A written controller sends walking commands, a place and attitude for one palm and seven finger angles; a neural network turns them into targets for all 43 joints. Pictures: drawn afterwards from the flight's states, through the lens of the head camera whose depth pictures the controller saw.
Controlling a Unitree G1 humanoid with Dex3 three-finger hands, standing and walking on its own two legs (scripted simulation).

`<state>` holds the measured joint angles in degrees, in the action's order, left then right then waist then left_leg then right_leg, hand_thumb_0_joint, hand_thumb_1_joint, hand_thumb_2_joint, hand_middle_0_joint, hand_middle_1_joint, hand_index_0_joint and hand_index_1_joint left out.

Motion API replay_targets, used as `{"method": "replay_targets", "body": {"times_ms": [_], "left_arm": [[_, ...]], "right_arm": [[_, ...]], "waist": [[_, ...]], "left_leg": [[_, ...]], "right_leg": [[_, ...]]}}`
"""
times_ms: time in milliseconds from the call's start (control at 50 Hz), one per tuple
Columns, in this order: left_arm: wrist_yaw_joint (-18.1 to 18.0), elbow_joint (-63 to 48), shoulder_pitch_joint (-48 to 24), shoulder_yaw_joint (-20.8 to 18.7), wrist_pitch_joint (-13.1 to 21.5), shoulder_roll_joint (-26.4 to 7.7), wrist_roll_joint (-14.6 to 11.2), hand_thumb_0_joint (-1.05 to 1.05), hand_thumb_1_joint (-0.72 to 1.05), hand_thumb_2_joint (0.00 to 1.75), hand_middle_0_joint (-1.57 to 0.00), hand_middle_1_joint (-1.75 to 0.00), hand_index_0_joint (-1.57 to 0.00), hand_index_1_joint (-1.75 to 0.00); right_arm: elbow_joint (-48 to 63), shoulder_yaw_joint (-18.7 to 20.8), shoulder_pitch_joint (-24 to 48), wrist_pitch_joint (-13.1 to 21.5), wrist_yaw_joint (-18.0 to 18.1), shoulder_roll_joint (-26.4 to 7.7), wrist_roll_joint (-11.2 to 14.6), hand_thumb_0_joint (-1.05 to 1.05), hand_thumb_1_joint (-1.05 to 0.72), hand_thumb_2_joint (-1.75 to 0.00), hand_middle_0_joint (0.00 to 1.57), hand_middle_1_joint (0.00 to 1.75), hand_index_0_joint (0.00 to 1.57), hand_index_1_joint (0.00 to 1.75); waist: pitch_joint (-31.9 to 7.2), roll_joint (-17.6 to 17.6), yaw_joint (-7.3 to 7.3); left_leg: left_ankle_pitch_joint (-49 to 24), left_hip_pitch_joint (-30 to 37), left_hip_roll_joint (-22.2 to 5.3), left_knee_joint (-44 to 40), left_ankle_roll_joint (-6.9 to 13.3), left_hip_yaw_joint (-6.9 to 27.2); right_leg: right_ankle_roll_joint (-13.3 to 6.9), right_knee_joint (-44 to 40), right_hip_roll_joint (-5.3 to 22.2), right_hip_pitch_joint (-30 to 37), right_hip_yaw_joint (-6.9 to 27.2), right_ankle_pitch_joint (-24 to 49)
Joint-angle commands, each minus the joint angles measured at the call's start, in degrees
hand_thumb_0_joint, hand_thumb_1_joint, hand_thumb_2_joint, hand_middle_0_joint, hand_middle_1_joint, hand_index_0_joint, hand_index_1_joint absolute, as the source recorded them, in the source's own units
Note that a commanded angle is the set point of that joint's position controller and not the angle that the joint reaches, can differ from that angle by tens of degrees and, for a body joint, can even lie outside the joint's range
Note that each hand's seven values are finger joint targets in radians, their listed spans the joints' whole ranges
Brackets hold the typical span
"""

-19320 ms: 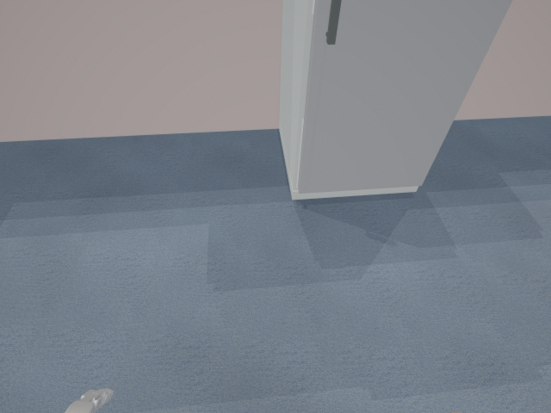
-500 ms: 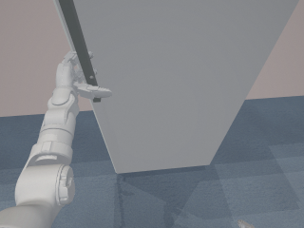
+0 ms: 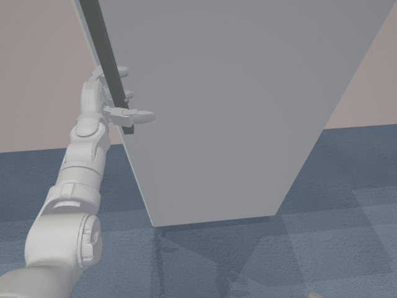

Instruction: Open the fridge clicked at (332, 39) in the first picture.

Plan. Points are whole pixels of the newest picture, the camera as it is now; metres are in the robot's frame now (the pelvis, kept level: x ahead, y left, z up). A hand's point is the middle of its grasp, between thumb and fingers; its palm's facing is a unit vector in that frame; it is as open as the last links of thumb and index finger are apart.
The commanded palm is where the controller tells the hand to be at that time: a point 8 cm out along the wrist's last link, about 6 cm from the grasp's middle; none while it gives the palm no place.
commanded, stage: grip the handle and tug to test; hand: left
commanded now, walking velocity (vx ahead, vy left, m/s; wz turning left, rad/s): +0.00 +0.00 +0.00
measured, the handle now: (112, 66) +0.51 +0.18 +0.21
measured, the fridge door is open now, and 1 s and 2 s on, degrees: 0 0 19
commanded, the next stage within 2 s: pull the door a little, standing still in 1.22 s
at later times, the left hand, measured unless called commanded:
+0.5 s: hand (126, 100) +0.46 +0.16 +0.16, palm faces +0.15 -0.99 -0.01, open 5.6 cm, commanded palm +0.43 +0.20 +0.17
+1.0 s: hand (127, 100) +0.46 +0.16 +0.17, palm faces +0.15 -0.99 +0.00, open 5.6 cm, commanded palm +0.41 +0.20 +0.17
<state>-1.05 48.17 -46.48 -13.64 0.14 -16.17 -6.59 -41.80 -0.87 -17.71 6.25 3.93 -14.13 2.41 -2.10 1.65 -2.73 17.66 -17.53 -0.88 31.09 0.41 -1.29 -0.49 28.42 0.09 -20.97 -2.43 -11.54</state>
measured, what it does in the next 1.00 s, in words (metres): stands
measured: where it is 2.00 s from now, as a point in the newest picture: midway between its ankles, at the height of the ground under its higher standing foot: outside the picture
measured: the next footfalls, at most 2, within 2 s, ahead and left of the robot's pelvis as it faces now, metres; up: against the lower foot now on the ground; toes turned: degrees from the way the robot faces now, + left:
none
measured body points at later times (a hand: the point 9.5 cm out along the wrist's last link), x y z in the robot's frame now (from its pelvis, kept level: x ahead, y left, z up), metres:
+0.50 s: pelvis +0.00 +0.00 +0.00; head +0.02 -0.01 +0.45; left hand +0.45 +0.21 +0.17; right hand +0.10 -0.26 -0.11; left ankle -0.02 +0.11 -0.73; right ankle +0.03 -0.12 -0.73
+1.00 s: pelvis +0.02 +0.00 +0.00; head +0.03 -0.01 +0.45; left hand +0.44 +0.21 +0.17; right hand +0.12 -0.26 -0.11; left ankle -0.02 +0.11 -0.73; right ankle +0.03 -0.12 -0.73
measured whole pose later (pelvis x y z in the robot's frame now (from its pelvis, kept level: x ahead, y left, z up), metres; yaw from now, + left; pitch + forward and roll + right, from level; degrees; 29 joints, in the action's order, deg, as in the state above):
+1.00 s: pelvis +0.02 +0.00 +0.00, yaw -1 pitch +3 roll -1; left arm -2.4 36.2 -38.6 -13.5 -5.4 -14.5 -7.4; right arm -40.4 -0.3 -16.0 4.2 4.4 -14.1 2.7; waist -2.3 2.1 -1.9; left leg 17.9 -12.7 -1.5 27.6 0.1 -2.1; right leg -0.6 25.6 -0.7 -16.8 -1.6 -11.8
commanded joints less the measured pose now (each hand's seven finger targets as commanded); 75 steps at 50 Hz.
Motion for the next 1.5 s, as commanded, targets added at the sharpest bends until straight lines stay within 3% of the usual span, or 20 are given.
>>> {"method": "replay_targets", "body": {"times_ms": [0,140,180,380,460,560,640,660,700,740,840,860,920,980,1000,1100,1160,1180,1340,1480], "left_arm": [[-0.3,-15.2,-29.4,-0.9,3.6,-10.2,-0.7,0.00,0.01,0.52,-0.35,-1.27,-0.35,-1.27],[-1.4,-15.3,-31.2,2.3,2.9,-6.5,0.1,0.00,0.34,0.66,-0.39,-1.32,-0.39,-1.32],[-1.5,-14.2,-31.2,0.2,2.9,-9.1,0.0,0.00,0.43,0.70,-0.40,-1.33,-0.40,-1.33],[-0.7,-17.0,-29.7,1.5,3.4,-7.6,-0.6,0.00,0.90,0.90,-0.45,-1.40,-0.45,-1.40],[-0.5,-15.8,-28.7,0.5,2.8,-8.7,-0.5,0.00,0.90,0.90,-0.45,-1.40,-0.45,-1.40],[-0.5,-18.4,-25.7,-1.1,2.9,-10.2,-0.4,0.00,0.90,0.90,-0.45,-1.40,-0.45,-1.40],[0.0,-21.8,-24.7,0.2,2.6,-8.3,-1.1,0.00,0.90,0.90,-0.45,-1.40,-0.45,-1.40],[0.0,-21.9,-23.2,-0.9,2.4,-9.3,-1.0,0.00,0.90,0.90,-0.45,-1.40,-0.45,-1.40],[0.0,-22.8,-22.1,-2.2,2.1,-10.8,-1.3,0.00,0.90,0.90,-0.45,-1.40,-0.45,-1.40],[0.2,-23.4,-22.2,0.1,1.5,-8.2,-1.3,0.00,0.90,0.90,-0.45,-1.40,-0.45,-1.40],[-0.2,-24.7,-19.9,-1.9,0.2,-9.9,-1.2,0.00,0.90,0.90,-0.45,-1.40,-0.45,-1.40],[-0.1,-26.0,-18.0,-1.7,0.0,-9.6,-1.2,0.00,0.90,0.90,-0.45,-1.40,-0.45,-1.40],[0.2,-27.7,-16.3,1.2,-1.1,-5.5,-1.7,0.00,0.90,0.90,-0.45,-1.40,-0.45,-1.40],[-0.2,-32.1,-12.6,-1.2,-1.8,-8.0,-1.7,0.00,0.90,0.90,-0.45,-1.40,-0.45,-1.40],[0.0,-32.9,-10.6,0.4,-2.2,-5.6,-1.9,0.00,0.90,0.90,-0.45,-1.40,-0.45,-1.40],[0.0,-37.7,-6.3,1.7,-4.8,-3.5,-2.2,0.00,0.90,0.90,-0.45,-1.40,-0.45,-1.40],[-0.6,-40.5,-2.4,-1.1,-6.4,-6.2,-2.0,0.00,0.90,0.90,-0.45,-1.40,-0.45,-1.40],[-0.5,-42.3,-2.2,0.8,-6.9,-3.6,-2.1,0.00,0.90,0.90,-0.45,-1.40,-0.45,-1.40],[-1.7,-43.7,-7.0,1.2,-11.1,-3.9,-1.4,0.00,0.90,0.90,-0.45,-1.40,-0.45,-1.40],[-1.7,-50.5,5.4,3.4,-11.5,0.3,-2.0,0.00,0.90,0.90,-0.45,-1.40,-0.45,-1.40]], "right_arm": [[6.2,2.7,1.0,2.5,0.5,-7.8,0.3,0.00,-0.90,-0.90,0.20,0.30,0.20,0.30],[5.7,2.7,1.0,2.5,0.4,-7.5,0.1,0.00,-0.90,-0.90,0.20,0.30,0.20,0.30],[5.5,2.7,0.9,2.3,0.6,-8.0,0.1,0.00,-0.90,-0.90,0.20,0.30,0.20,0.30],[6.0,2.7,1.6,2.3,0.5,-7.5,0.2,0.00,-0.90,-0.90,0.20,0.30,0.20,0.30],[6.0,2.7,1.9,2.1,0.7,-7.8,0.2,0.00,-0.90,-0.90,0.20,0.30,0.20,0.30],[6.5,2.9,2.0,2.0,0.7,-7.6,0.1,0.00,-0.90,-0.90,0.20,0.30,0.20,0.30],[7.0,2.8,2.6,1.8,0.6,-7.3,0.3,0.00,-0.90,-0.90,0.20,0.30,0.20,0.30],[7.2,2.9,2.7,1.8,0.7,-7.5,0.2,0.00,-0.90,-0.90,0.20,0.30,0.20,0.30],[7.3,2.9,3.0,1.6,0.8,-7.5,0.3,0.00,-0.90,-0.90,0.20,0.30,0.20,0.30],[7.5,2.8,3.3,1.4,0.8,-7.2,0.4,0.00,-0.90,-0.90,0.20,0.30,0.20,0.30],[7.7,3.0,3.6,1.1,1.0,-7.5,0.3,0.00,-0.90,-0.90,0.20,0.30,0.20,0.30],[8.3,3.0,4.1,0.9,1.0,-7.5,0.3,0.00,-0.90,-0.90,0.20,0.30,0.20,0.30],[8.5,2.9,4.5,0.8,0.9,-6.9,0.6,0.00,-0.90,-0.90,0.20,0.30,0.20,0.30],[9.2,3.2,5.0,0.5,0.9,-7.1,0.5,0.00,-0.90,-0.90,0.20,0.30,0.20,0.30],[9.5,3.1,5.5,0.4,0.8,-6.7,0.6,0.00,-0.90,-0.90,0.20,0.30,0.20,0.30],[10.3,3.1,6.8,-0.2,0.6,-6.6,0.8,0.00,-0.90,-0.90,0.20,0.30,0.20,0.30],[10.8,3.3,7.7,-1.0,0.8,-6.8,0.6,0.00,-0.90,-0.90,0.20,0.30,0.20,0.30],[11.1,3.1,8.1,-1.0,0.7,-6.3,0.6,0.00,-0.90,-0.90,0.20,0.30,0.20,0.30],[10.3,2.4,9.7,-2.8,1.6,-6.0,0.2,0.00,-0.90,-0.90,0.20,0.30,0.20,0.30],[12.9,1.9,13.1,-3.3,1.2,-5.0,0.2,0.00,-0.90,-0.90,0.20,0.30,0.20,0.30]], "waist": [[-19.5,-1.4,-0.21],[-18.5,-0.7,-1.13],[-18.9,-1.9,-0.83],[-20.4,-0.4,-0.41],[-18.7,-1.8,-0.20],[-21.6,-0.8,0.99],[-21.6,-1.0,0.68],[-22.0,-1.3,1.66],[-21.4,-1.6,1.52],[-20.5,-1.7,1.10],[-21.1,-2.0,1.86],[-21.7,-0.6,2.63],[-20.8,-0.5,2.14],[-23.1,0.2,3.72],[-23.2,0.0,3.88],[-21.5,-0.6,4.11],[-21.9,-0.9,5.22],[-21.6,-0.7,4.86],[-17.4,-1.8,3.07],[-19.4,-0.7,5.81]], "left_leg": [[-17.1,4.9,0.6,-3.8,0.0,1.7],[-17.3,5.8,0.5,-3.8,-0.4,2.1],[-16.5,5.3,0.5,-4.0,-0.1,2.0],[-20.2,6.8,0.5,-3.5,-0.3,1.7],[-18.4,5.8,0.7,-3.8,0.0,1.6],[-21.5,6.8,0.8,-3.5,0.1,1.2],[-23.0,7.4,0.7,-3.8,0.0,0.8],[-23.9,7.6,0.6,-3.9,0.0,1.0],[-23.8,7.3,0.5,-4.1,0.2,0.6],[-23.4,7.4,0.5,-4.4,0.1,0.6],[-23.8,7.8,0.5,-4.6,0.2,0.3],[-25.2,8.5,0.5,-4.6,0.1,0.3],[-27.3,9.4,0.2,-4.6,-0.1,0.1],[-31.6,10.7,0.0,-4.8,-0.5,0.3],[-33.4,11.2,0.0,-4.6,-0.5,0.0],[-35.6,12.1,-0.4,-5.0,-1.0,0.0],[-36.8,12.6,-0.4,-5.2,-0.9,-0.6],[-38.0,12.8,-0.4,-5.4,-1.0,-0.6],[-34.3,13.2,-0.1,-5.4,-0.8,-0.2],[-34.6,13.8,0.0,-6.1,-1.5,-0.3]], "right_leg": [[-1.0,-1.4,-1.3,11.7,0.5,14.5],[-1.0,-1.6,-1.3,10.1,0.2,13.5],[-1.0,-1.7,-1.2,10.8,0.3,13.2],[-1.0,-1.3,-1.2,12.2,0.3,16.9],[-1.0,-1.7,-1.1,12.3,0.4,15.8],[-1.1,-1.3,-1.1,14.8,0.7,19.2],[-1.0,-1.5,-1.1,15.6,0.6,21.1],[-1.1,-1.4,-1.1,16.6,0.5,21.5],[-1.0,-1.7,-1.1,17.0,0.6,22.3],[-1.0,-1.9,-1.2,16.5,0.4,21.7],[-1.0,-2.2,-1.1,17.2,0.6,22.1],[-1.1,-1.9,-1.1,18.1,0.6,22.9],[-1.0,-2.2,-1.1,17.6,0.3,24.2],[-1.2,-1.9,-1.1,19.9,0.2,26.5],[-1.1,-1.8,-1.1,20.2,0.2,27.8],[-1.0,-2.3,-1.2,20.5,-0.2,28.9],[-1.2,-2.3,-1.2,22.4,0.0,30.8],[-1.1,-2.3,-1.0,22.4,-0.3,32.1],[-0.9,-3.1,-1.0,19.7,-0.4,29.5],[-1.3,-2.7,-0.7,22.5,-0.8,28.9]]}}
